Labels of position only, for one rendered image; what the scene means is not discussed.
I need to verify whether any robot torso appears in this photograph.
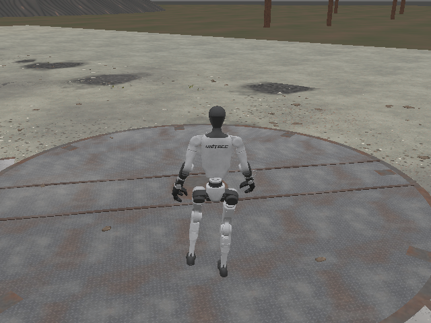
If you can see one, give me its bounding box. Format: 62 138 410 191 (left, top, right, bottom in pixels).
201 132 232 202

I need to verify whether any left robot upper arm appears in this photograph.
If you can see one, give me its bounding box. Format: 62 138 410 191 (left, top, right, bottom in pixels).
183 135 203 172

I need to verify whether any robot left forearm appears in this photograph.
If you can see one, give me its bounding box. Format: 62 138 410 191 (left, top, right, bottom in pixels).
174 162 189 189

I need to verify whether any robot left hand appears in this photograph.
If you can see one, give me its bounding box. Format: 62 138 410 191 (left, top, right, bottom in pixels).
172 187 188 202

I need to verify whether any robot right forearm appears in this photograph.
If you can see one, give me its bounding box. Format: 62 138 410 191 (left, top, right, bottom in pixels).
242 162 254 184

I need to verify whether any robot right hand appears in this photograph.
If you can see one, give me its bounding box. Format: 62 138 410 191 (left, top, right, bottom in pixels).
240 181 255 193

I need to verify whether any right robot upper arm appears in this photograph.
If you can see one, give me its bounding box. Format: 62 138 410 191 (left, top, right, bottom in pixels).
230 135 249 172

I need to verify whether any robot right thigh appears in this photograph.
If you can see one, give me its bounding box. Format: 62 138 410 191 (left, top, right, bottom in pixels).
220 188 238 236

